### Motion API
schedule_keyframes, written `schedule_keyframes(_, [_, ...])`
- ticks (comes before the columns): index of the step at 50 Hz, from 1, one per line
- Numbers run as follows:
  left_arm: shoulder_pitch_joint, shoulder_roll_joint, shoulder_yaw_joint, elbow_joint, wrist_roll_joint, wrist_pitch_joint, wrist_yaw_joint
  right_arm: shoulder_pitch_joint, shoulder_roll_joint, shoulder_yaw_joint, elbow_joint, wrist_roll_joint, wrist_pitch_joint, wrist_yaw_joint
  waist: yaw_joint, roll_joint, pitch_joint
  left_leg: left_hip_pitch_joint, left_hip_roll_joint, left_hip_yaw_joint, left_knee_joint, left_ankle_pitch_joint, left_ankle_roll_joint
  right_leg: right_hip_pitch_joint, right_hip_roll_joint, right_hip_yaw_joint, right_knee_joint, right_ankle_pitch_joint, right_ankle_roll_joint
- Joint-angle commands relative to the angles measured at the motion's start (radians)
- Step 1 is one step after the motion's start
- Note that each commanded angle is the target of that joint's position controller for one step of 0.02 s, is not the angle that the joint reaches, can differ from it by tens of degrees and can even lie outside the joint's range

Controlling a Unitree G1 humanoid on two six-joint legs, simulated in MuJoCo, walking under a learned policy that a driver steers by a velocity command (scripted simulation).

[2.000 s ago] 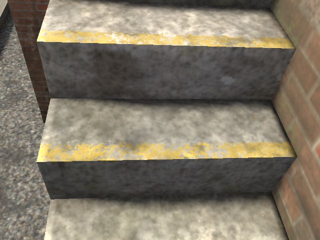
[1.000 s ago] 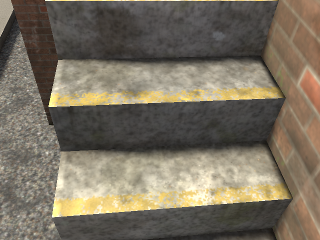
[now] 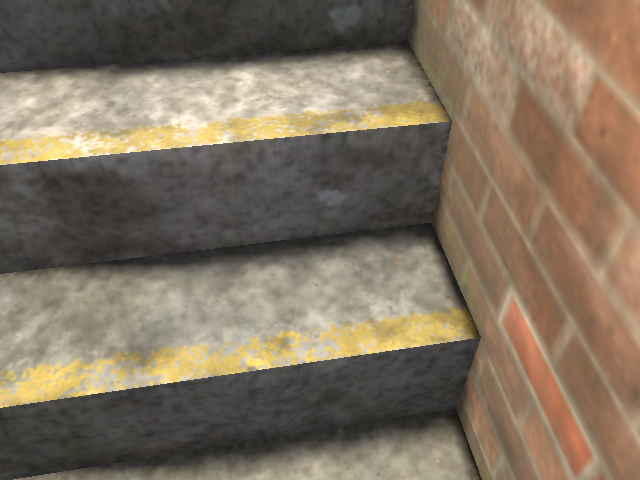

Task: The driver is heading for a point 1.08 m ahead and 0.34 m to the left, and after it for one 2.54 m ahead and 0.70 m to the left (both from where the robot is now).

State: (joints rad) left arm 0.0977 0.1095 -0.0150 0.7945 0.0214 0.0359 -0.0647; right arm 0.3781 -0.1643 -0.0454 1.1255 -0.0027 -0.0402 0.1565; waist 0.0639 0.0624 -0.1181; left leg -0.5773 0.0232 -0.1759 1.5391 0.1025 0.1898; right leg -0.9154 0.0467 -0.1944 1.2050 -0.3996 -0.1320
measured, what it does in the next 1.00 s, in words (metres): climbs, turning left: left foot 0.20 m higher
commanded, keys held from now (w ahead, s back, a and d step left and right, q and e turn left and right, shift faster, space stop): w+q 0.92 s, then w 0.04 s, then w+e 0.04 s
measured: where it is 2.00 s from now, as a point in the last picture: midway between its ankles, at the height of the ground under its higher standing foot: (161, 279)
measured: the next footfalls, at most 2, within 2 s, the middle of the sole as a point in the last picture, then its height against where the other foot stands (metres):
left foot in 0.68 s outside the picture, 0.20 m higher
right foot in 1.20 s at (218, 315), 0.21 m higher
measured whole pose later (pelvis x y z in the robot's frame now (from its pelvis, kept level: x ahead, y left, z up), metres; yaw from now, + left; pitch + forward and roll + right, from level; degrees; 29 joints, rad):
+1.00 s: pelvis +0.35 +0.21 +0.33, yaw +28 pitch +3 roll -4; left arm 0.00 0.14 -0.06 0.55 -0.02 -0.06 -0.12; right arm 0.51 -0.26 -0.01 1.07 -0.14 -0.05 0.12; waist 0.00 0.04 -0.05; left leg -0.28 -0.03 -0.07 0.60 -0.36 0.08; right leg -1.63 0.08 0.13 2.48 0.01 -0.21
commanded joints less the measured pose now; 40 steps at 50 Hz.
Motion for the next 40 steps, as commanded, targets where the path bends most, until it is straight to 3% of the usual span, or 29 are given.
schedule_keyframes(1, [0.170, -0.012, -0.010, 0.168, -0.010, -0.033, -0.018, -0.108, -0.008, 0.017, -0.117, 0.048, 0.022, -0.070, -0.035, 0.014, -0.065, -0.605, 0.043, -0.049, 0.629, 0.096, 0.039, 0.374, -0.361, 0.827, -0.791, -0.314, -0.129])
schedule_keyframes(2, [0.042, -0.083, -0.039, 0.194, 0.004, -0.056, -0.032, -0.097, 0.053, 0.043, -0.152, 0.038, 0.032, -0.084, -0.130, 0.021, -0.051, -0.639, 0.067, -0.023, 0.643, 0.052, 0.044, 0.302, -0.328, 0.618, -0.784, -0.179, -0.062])
schedule_keyframes(3, [0.032, -0.089, -0.039, 0.200, 0.028, -0.083, -0.050, -0.058, 0.078, 0.061, -0.181, 0.044, 0.050, -0.097, -0.174, 0.019, -0.043, -0.651, 0.096, 0.023, 0.598, 0.079, 0.044, 0.301, -0.290, 0.395, -0.796, 0.036, -0.006])
schedule_keyframes(4, [-0.023, -0.101, -0.037, 0.194, 0.015, -0.106, -0.051, -0.064, 0.087, 0.070, -0.195, 0.044, 0.059, -0.102, -0.199, 0.022, -0.050, -0.629, 0.119, 0.061, 0.537, -0.017, 0.024, 0.260, -0.262, 0.267, -0.815, 0.151, 0.023])
schedule_keyframes(5, [-0.081, -0.051, -0.018, 0.153, -0.009, -0.124, -0.057, -0.092, 0.028, 0.062, -0.213, 0.068, 0.061, -0.114, -0.229, 0.033, -0.072, -0.510, 0.130, 0.108, 0.406, -0.203, -0.018, 0.168, -0.239, 0.105, -0.844, 0.193, 0.082])
schedule_keyframes(6, [-0.103, 0.007, -0.006, 0.147, -0.009, -0.129, -0.047, -0.091, -0.032, 0.040, -0.196, 0.097, 0.065, -0.103, -0.214, -0.060, -0.047, -0.419, 0.102, 0.134, 0.517, -0.258, -0.033, 0.056, -0.216, 0.050, -0.850, 0.118, 0.078])
schedule_keyframes(8, [-0.058, 0.069, 0.006, 0.153, 0.031, -0.131, -0.034, -0.033, -0.032, 0.025, -0.151, 0.085, 0.071, -0.083, -0.177, -0.151, -0.036, -0.478, 0.053, 0.164, 0.717, -0.229, -0.037, 0.150, -0.218, 0.037, -0.889, -0.004, 0.066])
schedule_keyframes(10, [0.217, 0.024, -0.009, 0.270, 0.065, -0.139, -0.038, -0.170, 0.018, 0.024, -0.213, 0.044, 0.086, -0.103, -0.055, -0.185, 0.006, -0.906, 0.006, 0.016, 0.765, -0.255, -0.009, 0.570, -0.280, 0.185, -0.879, -0.104, 0.026])
schedule_keyframes(11, [0.314, 0.007, -0.019, 0.317, 0.083, -0.145, -0.058, -0.251, 0.026, 0.021, -0.248, 0.023, 0.082, -0.116, -0.020, -0.182, 0.023, -1.056, 0.009, -0.006, 0.778, -0.232, 0.004, 0.704, -0.338, 0.245, -0.890, -0.065, -0.022])
schedule_keyframes(15, [0.311, 0.020, -0.031, 0.346, 0.095, -0.136, -0.085, -0.265, 0.033, 0.046, -0.265, 0.019, 0.067, -0.127, -0.054, -0.145, 0.054, -1.268, 0.043, -0.011, 0.831, -0.178, 0.049, 0.832, -0.423, 0.252, -0.972, -0.070, -0.085])
schedule_keyframes(17, [0.301, 0.028, -0.037, 0.320, 0.088, -0.133, -0.084, -0.260, 0.001, 0.051, -0.276, 0.018, 0.071, -0.125, -0.074, -0.156, 0.049, -1.284, 0.058, 0.004, 0.863, -0.155, 0.033, 0.807, -0.428, 0.262, -1.012, -0.077, -0.108])
schedule_keyframes(19, [0.330, 0.051, -0.041, 0.323, 0.103, -0.136, -0.071, -0.276, -0.002, 0.067, -0.286, 0.006, 0.084, -0.110, -0.060, -0.085, 0.038, -1.291, 0.086, 0.009, 0.775, -0.091, 0.028, 0.826, -0.426, 0.231, -1.031, -0.111, -0.105])
schedule_keyframes(21, [0.397, 0.066, -0.046, 0.354, 0.119, -0.134, -0.066, -0.317, -0.003, 0.083, -0.304, 0.000, 0.101, -0.098, -0.045, -0.117, 0.056, -1.384, 0.118, 0.036, 0.753, -0.093, 0.023, 0.893, -0.435, 0.217, -1.050, -0.098, -0.104])
schedule_keyframes(23, [0.427, 0.044, -0.055, 0.368, 0.117, -0.129, -0.068, -0.331, 0.012, 0.099, -0.327, 0.005, 0.122, -0.090, -0.058, -0.130, 0.050, -1.408, 0.165, 0.048, 0.720, -0.096, 0.039, 0.922, -0.473, 0.201, -1.098, -0.034, -0.099])
schedule_keyframes(24, [0.421, 0.060, -0.046, 0.352, 0.102, -0.126, -0.070, -0.383, -0.005, 0.095, -0.340, 0.000, 0.125, -0.085, -0.044, -0.126, 0.057, -1.378, 0.180, 0.121, 0.708, -0.159, 0.030, 0.907, -0.478, 0.148, -1.134, -0.013, -0.111])
schedule_keyframes(25, [0.478, 0.067, -0.044, 0.376, 0.112, -0.120, -0.072, -0.456, -0.013, 0.100, -0.362, 0.011, 0.131, -0.085, -0.019, -0.124, 0.074, -1.415, 0.201, 0.115, 0.744, -0.257, 0.039, 0.933, -0.499, 0.154, -1.154, 0.004, -0.084])
schedule_keyframes(27, [0.480, 0.069, -0.043, 0.407, 0.133, -0.111, -0.079, -0.571, 0.000, 0.115, -0.405, 0.000, 0.136, -0.066, -0.055, -0.170, 0.078, -1.254, 0.237, 0.222, 0.626, -0.312, 0.107, 0.860, -0.453, 0.027, -1.190, 0.197, -0.057])
schedule_keyframes(28, [0.431, 0.076, -0.040, 0.388, 0.140, -0.116, -0.071, -0.625, -0.025, 0.113, -0.428, -0.009, 0.131, -0.059, -0.069, -0.148, 0.042, -1.005, 0.224, 0.291, 0.558, -0.316, 0.125, 0.722, -0.402, -0.050, -1.209, 0.248, -0.054])
schedule_keyframes(29, [0.388, 0.129, -0.032, 0.349, 0.108, -0.124, -0.054, -0.649, 0.005, 0.140, -0.441, -0.038, 0.134, -0.027, -0.089, -0.211, 0.014, -0.706, 0.189, 0.322, 0.380, -0.373, 0.132, 0.575, -0.366, -0.126, -1.232, 0.438, -0.083])
schedule_keyframes(30, [0.367, 0.219, -0.023, 0.357, 0.085, -0.137, -0.061, -0.629, -0.003, 0.154, -0.461, -0.040, 0.148, -0.010, -0.149, -0.297, -0.021, -0.488, 0.095, 0.354, 0.358, -0.387, 0.103, 0.508, -0.385, -0.103, -1.206, 0.930, -0.157])
schedule_keyframes(31, [0.325, 0.311, -0.001, 0.361, 0.101, -0.149, -0.073, -0.586, -0.018, 0.147, -0.498, -0.027, 0.161, -0.008, -0.230, -0.368, -0.065, -0.350, 0.035, 0.380, 0.247, -0.315, 0.084, 0.599, -0.379, -0.145, -1.144, 1.441, -0.166])
schedule_keyframes(33, [0.235, 0.381, 0.035, 0.319, 0.033, -0.170, -0.098, -0.437, -0.152, 0.098, -0.473, -0.002, 0.131, -0.031, -0.321, -0.382, -0.171, -0.109, -0.137, 0.495, -0.357, -0.488, 0.006, 0.928, -0.351, -0.151, -0.916, 1.909, -0.154])
schedule_keyframes(34, [0.293, 0.353, 0.071, 0.255, -0.115, -0.155, 0.074, -0.253, 0.008, 0.088, -0.389, -0.043, 0.094, -0.084, -0.236, -0.231, -0.181, -0.007, -0.203, 0.458, -0.428, -0.836, 0.002, 1.060, -0.405, -0.187, -0.556, 1.898, -0.056])
schedule_keyframes(35, [0.296, 0.375, 0.077, 0.196, -0.092, -0.157, 0.138, -0.175, -0.010, 0.068, -0.398, -0.063, 0.074, -0.093, -0.277, -0.228, -0.168, 0.103, -0.165, 0.191, -0.560, -0.865, 0.022, 0.883, -0.427, -0.095, -0.230, 1.694, -0.021])
schedule_keyframes(36, [0.250, 0.195, 0.054, 0.055, -0.072, -0.181, 0.116, -0.163, -0.159, 0.024, -0.374, -0.070, 0.048, -0.119, -0.210, 0.104, -0.200, 0.423, 0.088, -0.372, -0.805, -0.536, 0.081, 0.324, -0.252, -0.024, 0.134, 0.607, 0.096])
schedule_keyframes(37, [0.121, 0.163, 0.051, 0.008, -0.046, -0.176, 0.082, -0.175, -0.265, -0.030, -0.382, -0.028, 0.044, -0.134, -0.249, 0.066, -0.140, 0.412, 0.152, -0.643, -1.100, -0.352, 0.085, 0.080, -0.095, 0.159, 0.687, 0.224, 0.140])
schedule_keyframes(38, [0.161, 0.090, 0.048, -0.062, -0.030, -0.179, 0.069, -0.269, -0.309, -0.045, -0.383, -0.042, 0.046, -0.132, -0.107, 0.138, -0.238, 0.543, 0.216, -0.527, -1.085, -0.156, 0.073, -0.027, -0.076, 0.273, 0.949, 0.318, 0.118])
schedule_keyframes(39, [0.079, 0.074, 0.035, -0.132, -0.031, -0.178, 0.075, -0.241, -0.266, -0.050, -0.350, -0.043, 0.033, -0.118, -0.099, 0.134, -0.189, 0.402, 0.209, -0.494, -1.056, -0.179, 0.056, -0.037, -0.086, 0.275, 1.044, 0.327, 0.087])
schedule_keyframes(40, [0.029, 0.035, 0.023, -0.176, -0.034, -0.177, 0.096, -0.235, -0.225, -0.047, -0.298, -0.052, 0.018, -0.109, -0.077, 0.143, -0.023, 0.296, 0.170, -0.419, -1.031, -0.344, 0.023, -0.151, -0.077, 0.281, 1.095, 0.289, 0.068])
Keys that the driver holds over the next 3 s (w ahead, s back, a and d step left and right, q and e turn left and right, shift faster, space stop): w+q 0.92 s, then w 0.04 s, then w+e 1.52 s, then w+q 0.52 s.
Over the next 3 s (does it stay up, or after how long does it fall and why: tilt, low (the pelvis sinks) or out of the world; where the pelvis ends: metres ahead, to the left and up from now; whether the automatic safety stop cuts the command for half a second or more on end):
stays up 0.82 0.22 0.76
